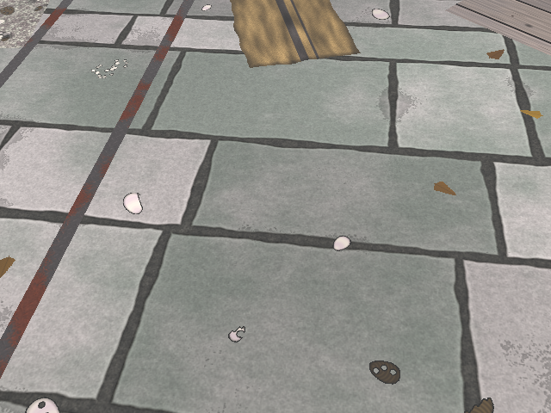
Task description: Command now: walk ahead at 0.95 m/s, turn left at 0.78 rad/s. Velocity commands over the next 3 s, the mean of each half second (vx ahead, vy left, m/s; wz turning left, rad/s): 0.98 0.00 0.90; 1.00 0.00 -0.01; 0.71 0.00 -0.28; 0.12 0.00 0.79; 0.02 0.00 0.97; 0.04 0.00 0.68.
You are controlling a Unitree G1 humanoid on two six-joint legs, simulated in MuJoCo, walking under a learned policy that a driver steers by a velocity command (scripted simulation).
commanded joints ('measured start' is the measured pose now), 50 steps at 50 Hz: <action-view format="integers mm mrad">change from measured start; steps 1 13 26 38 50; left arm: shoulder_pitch -22 -121 -520 -45 57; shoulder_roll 33 54 53 114 213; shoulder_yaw -3 -8 -67 20 58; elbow -26 -179 -329 -82 -9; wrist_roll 3 10 4 -3 -40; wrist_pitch -35 0 25 9 -6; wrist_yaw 2 15 -12 -13 -9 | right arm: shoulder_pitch -104 168 199 -61 -272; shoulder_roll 19 -294 -169 -90 -79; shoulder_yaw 20 -67 -43 29 76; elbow -88 -20 -2 -100 -241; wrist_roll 2 -6 19 -53 -30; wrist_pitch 0 14 -86 -103 -96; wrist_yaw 15 -44 -51 -47 -32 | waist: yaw -27 -91 -112 24 -9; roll -144 221 -32 -36 -104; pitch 160 -92 81 -17 23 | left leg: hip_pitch -112 1072 483 51 508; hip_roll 8 42 -120 -106 -113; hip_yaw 25 -551 -376 -130 -7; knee -55 -711 -1048 48 -700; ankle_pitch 105 -26 311 -195 42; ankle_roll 14 401 181 17 -81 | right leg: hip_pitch -76 -791 -491 -14 -263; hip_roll -215 61 -50 -206 -108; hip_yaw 33 136 196 795 577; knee -214 1414 349 -70 -85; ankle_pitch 407 -142 433 -99 515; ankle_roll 30 49 72 -229 -153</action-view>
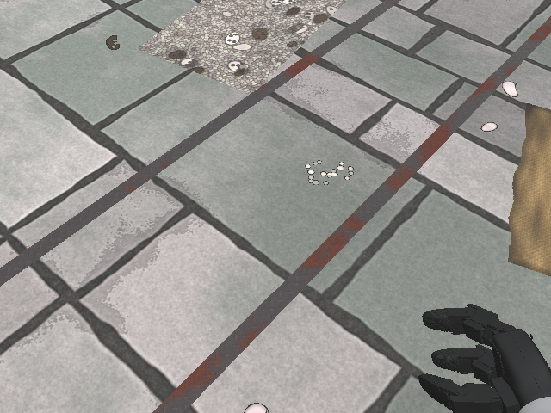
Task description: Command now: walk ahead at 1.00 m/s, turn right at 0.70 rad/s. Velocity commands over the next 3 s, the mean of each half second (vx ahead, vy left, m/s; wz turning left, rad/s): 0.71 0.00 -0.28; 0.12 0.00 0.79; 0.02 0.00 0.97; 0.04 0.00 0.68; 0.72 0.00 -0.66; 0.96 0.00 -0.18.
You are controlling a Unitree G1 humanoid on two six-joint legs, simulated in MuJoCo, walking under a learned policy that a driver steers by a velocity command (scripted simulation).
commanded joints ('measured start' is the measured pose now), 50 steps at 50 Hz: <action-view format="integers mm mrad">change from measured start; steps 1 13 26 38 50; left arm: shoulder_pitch -119 -445 -438 -625 -602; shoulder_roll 220 0 132 151 131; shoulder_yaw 49 -21 -8 36 41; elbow -91 -275 -289 -239 -242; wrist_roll -7 51 4 -18 12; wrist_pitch -19 38 18 32 52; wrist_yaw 3 -30 17 47 47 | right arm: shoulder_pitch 143 444 509 348 241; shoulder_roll -161 -69 -189 -136 -236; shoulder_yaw -66 -86 -132 -159 -193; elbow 2 201 177 24 -103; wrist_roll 0 26 86 68 56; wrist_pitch -11 -55 46 145 107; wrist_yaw -30 -48 -86 -37 -90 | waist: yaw -185 -146 -116 -195 -137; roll -23 96 -61 -102 97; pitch -50 68 -222 -95 -150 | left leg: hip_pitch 489 543 -78 211 451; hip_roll -87 217 20 57 123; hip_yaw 73 -46 -34 99 -350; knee -81 -369 722 161 -258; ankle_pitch -47 506 -501 -102 102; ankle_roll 17 140 -91 -5 224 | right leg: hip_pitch -278 -824 38 -238 -669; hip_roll -154 -115 -433 -415 -68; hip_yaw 130 -113 54 -340 -86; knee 146 790 231 86 820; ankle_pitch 666 50 1007 487 -28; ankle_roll -95 -1 -218 -120 94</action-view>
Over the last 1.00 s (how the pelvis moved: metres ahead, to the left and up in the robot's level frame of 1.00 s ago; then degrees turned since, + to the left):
0.85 0.23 0.00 25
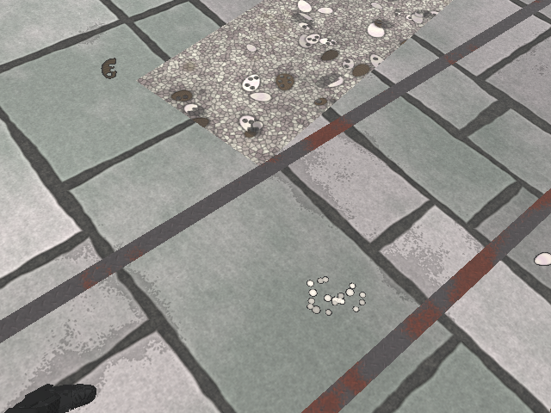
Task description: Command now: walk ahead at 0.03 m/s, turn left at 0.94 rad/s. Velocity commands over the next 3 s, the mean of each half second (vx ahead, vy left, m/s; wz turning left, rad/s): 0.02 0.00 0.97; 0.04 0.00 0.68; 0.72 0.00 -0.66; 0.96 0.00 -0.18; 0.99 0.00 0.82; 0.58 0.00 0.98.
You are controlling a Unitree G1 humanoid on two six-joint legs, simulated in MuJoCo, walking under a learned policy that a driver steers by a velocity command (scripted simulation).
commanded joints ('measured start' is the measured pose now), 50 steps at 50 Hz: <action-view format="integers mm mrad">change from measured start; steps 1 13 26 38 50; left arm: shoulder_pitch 8 38 99 128 74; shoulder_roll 77 93 130 101 129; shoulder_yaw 22 35 32 49 30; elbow -50 -38 -87 -57 -74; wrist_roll -2 -21 17 -25 -53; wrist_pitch -14 -32 11 -1 2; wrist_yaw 1 -24 33 -35 -34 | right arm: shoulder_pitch -54 -83 -87 131 30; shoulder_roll -164 -174 -108 -221 -132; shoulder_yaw -49 -60 -26 -90 -5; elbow -110 -153 -152 -81 4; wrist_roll -3 6 23 16 -35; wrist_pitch -4 32 32 58 -67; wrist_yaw -29 -23 5 5 -16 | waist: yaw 38 8 73 -50 -44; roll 114 216 -103 127 198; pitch -229 -188 -98 -180 -67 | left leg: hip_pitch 262 186 -321 433 365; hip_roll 207 125 116 166 359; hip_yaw -351 -562 19 -62 -229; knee -178 -148 607 -124 -393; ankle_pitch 200 -38 -191 300 -482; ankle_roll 142 100 -182 34 125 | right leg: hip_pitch -75 159 501 156 -245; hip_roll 16 71 -274 -216 -86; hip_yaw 67 109 69 -281 19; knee -100 -547 -841 -316 -85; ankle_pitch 86 117 439 229 242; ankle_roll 12 1 -257 -15 7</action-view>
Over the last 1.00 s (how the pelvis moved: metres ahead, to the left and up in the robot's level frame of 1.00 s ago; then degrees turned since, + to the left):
0.52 0.01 0.00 18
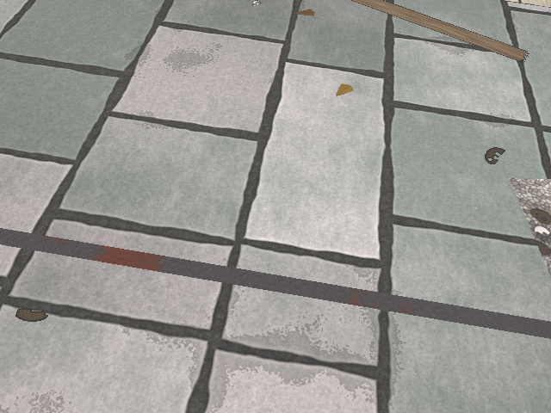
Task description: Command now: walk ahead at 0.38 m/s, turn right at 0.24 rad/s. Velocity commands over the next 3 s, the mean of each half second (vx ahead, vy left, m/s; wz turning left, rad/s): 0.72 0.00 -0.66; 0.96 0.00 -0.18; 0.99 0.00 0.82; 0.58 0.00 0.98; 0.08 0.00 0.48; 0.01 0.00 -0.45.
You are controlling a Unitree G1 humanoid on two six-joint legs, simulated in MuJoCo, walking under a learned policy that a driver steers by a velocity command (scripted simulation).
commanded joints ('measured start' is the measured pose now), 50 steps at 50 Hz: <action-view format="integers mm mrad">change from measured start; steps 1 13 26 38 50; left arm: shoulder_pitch -113 -118 286 290 3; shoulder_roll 100 38 258 97 81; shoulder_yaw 21 7 64 -16 -73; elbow -108 -129 -29 22 -97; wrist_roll -13 64 49 15 79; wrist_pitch -34 5 -24 -137 -163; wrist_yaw -3 -106 -11 -8 0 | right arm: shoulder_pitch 84 139 -41 -250 249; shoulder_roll -192 -174 -141 -61 -150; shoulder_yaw -60 -63 -12 42 -50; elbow -3 101 -2 -24 217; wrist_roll -11 -37 -30 -13 0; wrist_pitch -46 -90 -114 -56 -33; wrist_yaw -13 1 41 78 42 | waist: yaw -80 -39 101 74 -72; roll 205 135 -5 29 -49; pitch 13 123 -96 112 -69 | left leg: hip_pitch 221 229 -656 -373 278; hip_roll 329 344 86 69 212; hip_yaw -302 84 -88 117 -727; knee -309 -393 1025 178 -214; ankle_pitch -390 -274 -89 439 -260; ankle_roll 137 50 -59 -18 316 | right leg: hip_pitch -272 -338 741 464 -154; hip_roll -15 -81 -197 4 52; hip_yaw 125 22 735 156 170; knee -51 -84 -822 -1042 399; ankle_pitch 80 167 -315 581 -1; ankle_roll -22 -66 -400 -228 -102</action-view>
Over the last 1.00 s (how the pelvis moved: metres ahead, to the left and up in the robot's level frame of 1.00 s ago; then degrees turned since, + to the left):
0.02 0.01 0.01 47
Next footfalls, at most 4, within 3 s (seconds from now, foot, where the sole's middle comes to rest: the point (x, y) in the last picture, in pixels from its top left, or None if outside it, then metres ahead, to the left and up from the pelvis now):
0.44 right None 0.31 -0.24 -0.78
0.92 left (418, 310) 0.78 -0.41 -0.78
1.32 right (509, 228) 1.10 -0.75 -0.78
1.74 left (426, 135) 1.51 -0.55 -0.78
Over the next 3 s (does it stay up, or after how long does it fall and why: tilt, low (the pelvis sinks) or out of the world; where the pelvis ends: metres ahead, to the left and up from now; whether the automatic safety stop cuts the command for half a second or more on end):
stays up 1.63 -0.62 -0.02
